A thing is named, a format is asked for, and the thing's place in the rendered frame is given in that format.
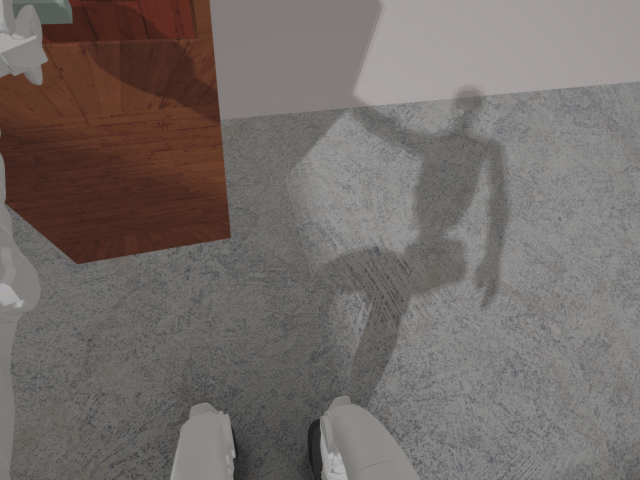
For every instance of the right robot shin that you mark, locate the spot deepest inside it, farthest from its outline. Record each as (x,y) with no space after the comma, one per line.
(334,471)

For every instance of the left robot upper arm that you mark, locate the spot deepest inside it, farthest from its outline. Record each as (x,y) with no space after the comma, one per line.
(19,293)

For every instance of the robot right thigh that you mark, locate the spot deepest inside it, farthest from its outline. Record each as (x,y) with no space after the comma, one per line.
(363,445)

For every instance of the robot left hand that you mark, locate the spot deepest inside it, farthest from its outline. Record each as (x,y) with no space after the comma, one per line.
(21,43)

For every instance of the cabinet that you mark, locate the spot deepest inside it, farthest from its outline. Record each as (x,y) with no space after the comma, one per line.
(119,150)

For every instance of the drawer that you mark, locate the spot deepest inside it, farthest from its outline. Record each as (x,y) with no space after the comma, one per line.
(110,20)

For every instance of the handle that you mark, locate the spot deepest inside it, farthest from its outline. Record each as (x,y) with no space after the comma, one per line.
(48,11)

